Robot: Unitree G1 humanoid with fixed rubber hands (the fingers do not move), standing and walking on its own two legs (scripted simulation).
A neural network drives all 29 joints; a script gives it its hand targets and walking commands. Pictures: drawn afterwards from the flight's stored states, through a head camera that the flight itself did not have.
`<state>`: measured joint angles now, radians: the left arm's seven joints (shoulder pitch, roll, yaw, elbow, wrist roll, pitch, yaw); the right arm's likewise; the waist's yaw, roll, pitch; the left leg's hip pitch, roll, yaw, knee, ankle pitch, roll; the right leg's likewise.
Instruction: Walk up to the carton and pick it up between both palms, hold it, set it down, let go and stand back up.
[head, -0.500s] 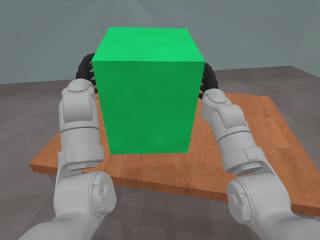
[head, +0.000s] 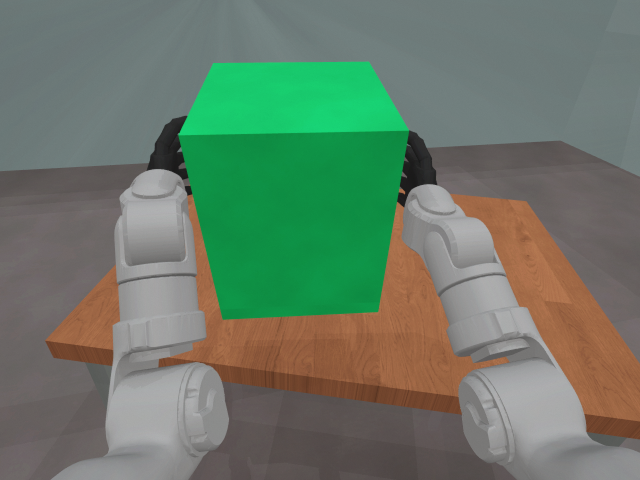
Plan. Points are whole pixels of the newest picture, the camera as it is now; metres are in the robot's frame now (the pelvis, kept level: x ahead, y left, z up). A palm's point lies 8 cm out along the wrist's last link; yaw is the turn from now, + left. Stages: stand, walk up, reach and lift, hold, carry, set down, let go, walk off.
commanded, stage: hold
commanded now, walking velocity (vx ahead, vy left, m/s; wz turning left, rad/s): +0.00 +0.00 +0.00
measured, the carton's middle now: (296, 189) +0.40 +0.00 +0.25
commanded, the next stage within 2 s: none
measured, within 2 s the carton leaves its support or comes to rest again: neither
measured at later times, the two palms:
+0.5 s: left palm (160, 179) +0.35 +0.15 +0.29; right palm (417, 191) +0.34 -0.14 +0.27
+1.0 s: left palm (167, 172) +0.36 +0.14 +0.29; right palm (420, 190) +0.35 -0.14 +0.27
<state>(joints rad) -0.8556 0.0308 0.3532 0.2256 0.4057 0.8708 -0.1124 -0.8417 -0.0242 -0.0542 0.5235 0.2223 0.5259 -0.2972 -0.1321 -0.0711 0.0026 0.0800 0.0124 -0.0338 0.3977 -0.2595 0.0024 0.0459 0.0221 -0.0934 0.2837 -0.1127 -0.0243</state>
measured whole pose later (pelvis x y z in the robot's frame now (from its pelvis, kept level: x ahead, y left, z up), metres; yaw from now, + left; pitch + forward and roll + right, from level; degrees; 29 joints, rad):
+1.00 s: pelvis -0.02 -0.01 +0.00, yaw +1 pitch -11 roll -1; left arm -0.96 0.04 0.43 0.36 0.41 0.82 -0.12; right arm -0.91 -0.01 -0.09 0.60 0.15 0.52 -0.29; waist -0.11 -0.04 -0.01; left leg 0.02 0.01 -0.05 0.38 -0.21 -0.01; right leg -0.02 0.02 -0.10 0.30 -0.10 -0.04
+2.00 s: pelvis -0.01 +0.00 +0.00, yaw +0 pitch -13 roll -1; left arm -0.88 0.00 0.39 0.24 0.44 0.88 -0.11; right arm -0.88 -0.05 -0.04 0.56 0.22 0.55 -0.28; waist -0.12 -0.04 0.00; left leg 0.08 0.01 -0.02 0.39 -0.25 0.01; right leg 0.04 0.02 -0.06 0.29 -0.11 -0.02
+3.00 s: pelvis +0.00 +0.01 +0.00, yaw +0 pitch -12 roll -2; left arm -0.88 0.02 0.36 0.24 0.42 0.88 -0.11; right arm -0.86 -0.05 -0.03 0.53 0.24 0.54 -0.30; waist -0.14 -0.06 -0.01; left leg 0.08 0.00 -0.02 0.39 -0.26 0.02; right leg 0.05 0.02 -0.06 0.28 -0.12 -0.01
